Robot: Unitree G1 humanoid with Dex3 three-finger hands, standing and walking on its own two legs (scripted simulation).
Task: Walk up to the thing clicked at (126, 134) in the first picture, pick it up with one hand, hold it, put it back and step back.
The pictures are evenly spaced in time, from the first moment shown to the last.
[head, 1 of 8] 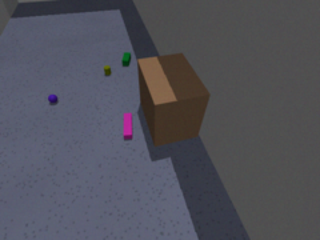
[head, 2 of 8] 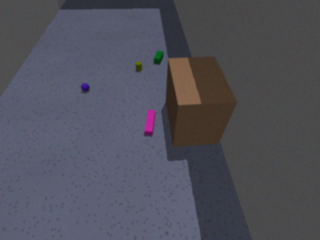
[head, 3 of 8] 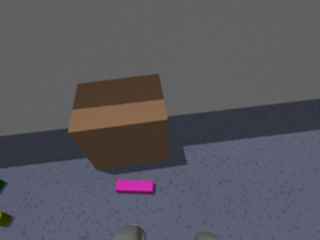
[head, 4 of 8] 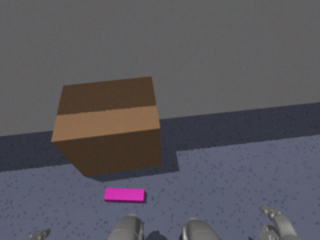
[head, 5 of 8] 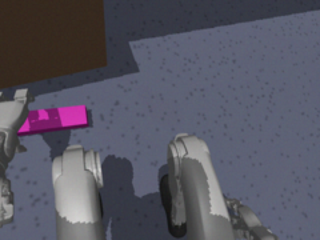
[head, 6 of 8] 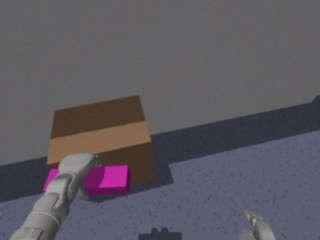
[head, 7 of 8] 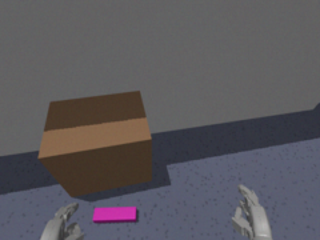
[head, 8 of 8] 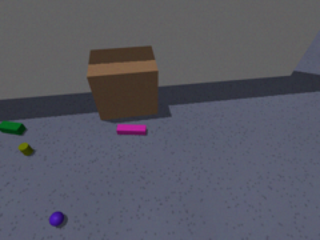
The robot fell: no
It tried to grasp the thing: yes
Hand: left
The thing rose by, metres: 0.68
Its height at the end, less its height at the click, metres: +0.00
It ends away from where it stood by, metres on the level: 0.00
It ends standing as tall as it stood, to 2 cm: yes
